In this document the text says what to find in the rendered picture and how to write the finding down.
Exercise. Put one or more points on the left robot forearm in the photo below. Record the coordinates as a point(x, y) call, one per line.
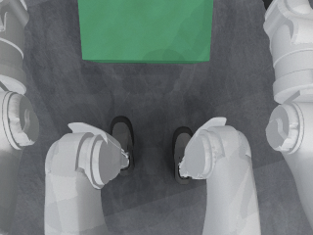
point(13, 19)

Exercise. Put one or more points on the robot right shin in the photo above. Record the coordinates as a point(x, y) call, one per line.
point(187, 166)

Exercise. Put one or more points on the robot left upper arm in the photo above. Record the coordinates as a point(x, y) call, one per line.
point(19, 127)

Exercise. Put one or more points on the robot right upper arm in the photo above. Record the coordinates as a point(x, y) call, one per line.
point(290, 131)

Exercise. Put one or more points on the carton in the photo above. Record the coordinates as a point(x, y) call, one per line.
point(145, 31)

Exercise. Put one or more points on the right robot hand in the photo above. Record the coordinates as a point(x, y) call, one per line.
point(267, 3)

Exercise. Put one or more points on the robot right foot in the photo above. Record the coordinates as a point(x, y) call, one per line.
point(181, 137)

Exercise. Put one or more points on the right robot forearm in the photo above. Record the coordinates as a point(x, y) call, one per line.
point(289, 26)

